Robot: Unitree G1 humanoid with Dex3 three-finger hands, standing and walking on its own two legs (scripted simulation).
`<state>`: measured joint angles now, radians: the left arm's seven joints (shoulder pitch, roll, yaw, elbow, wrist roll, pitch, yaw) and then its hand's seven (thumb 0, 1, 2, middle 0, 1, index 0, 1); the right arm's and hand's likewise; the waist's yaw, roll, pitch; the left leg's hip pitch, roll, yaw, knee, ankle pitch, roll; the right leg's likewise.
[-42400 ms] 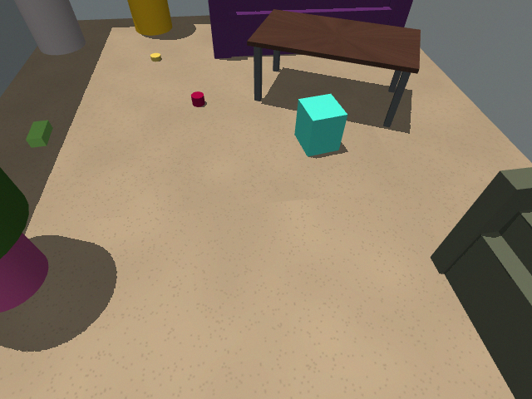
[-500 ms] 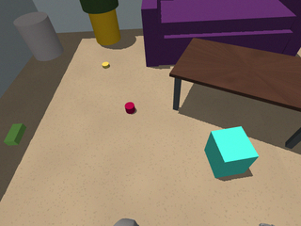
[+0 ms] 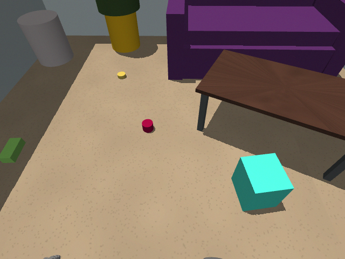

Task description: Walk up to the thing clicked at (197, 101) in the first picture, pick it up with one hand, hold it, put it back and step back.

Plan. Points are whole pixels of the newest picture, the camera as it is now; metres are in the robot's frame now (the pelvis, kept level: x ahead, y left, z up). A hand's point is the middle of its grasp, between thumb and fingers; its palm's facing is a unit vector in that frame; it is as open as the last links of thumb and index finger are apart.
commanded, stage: step back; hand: left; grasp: from above
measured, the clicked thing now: (147, 125) +1.11 +0.18 -0.73
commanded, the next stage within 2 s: stand in 0.40 s
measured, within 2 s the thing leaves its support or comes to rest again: neither
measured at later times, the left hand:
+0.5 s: hand out of the picture +0.14 +0.30 -0.14, palm faces +0.02 -0.93 -0.35, open 7.4 cm
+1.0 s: hand out of the picture +0.08 +0.28 -0.13, palm faces -0.01 -0.94 -0.35, open 7.4 cm
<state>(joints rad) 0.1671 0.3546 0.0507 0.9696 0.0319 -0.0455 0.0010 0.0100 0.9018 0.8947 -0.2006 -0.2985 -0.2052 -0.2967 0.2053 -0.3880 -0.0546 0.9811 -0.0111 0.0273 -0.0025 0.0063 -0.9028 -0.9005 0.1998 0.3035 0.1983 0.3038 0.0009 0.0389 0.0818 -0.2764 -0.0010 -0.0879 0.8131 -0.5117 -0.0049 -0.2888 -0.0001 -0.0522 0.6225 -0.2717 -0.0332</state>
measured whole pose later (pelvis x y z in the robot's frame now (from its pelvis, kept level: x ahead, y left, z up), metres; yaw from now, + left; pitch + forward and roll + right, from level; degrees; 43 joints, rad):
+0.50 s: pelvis +0.03 +0.04 +0.01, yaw +0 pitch -3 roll +0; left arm 0.07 0.37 0.02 1.07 -0.01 -0.01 0.00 0.01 0.90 0.89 -0.20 -0.30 -0.20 -0.30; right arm 0.10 -0.34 -0.02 1.08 -0.01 -0.02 0.00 0.01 -0.90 -0.90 0.20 0.30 0.20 0.30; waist 0.01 -0.01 0.08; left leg -0.16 0.02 0.01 0.51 -0.31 -0.01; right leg -0.20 -0.06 -0.03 0.51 -0.26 0.04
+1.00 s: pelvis +0.01 +0.02 +0.02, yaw +1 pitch -4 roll +0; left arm 0.10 0.35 0.00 1.16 0.01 -0.02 -0.01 0.01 0.90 0.89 -0.20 -0.30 -0.20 -0.30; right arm 0.08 -0.35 -0.01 1.14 -0.01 -0.01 0.01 0.00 -0.90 -0.90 0.20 0.30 0.20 0.30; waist 0.01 0.01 0.07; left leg -0.09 0.03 0.00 0.33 -0.17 -0.03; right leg -0.13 -0.04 -0.04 0.34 -0.14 0.02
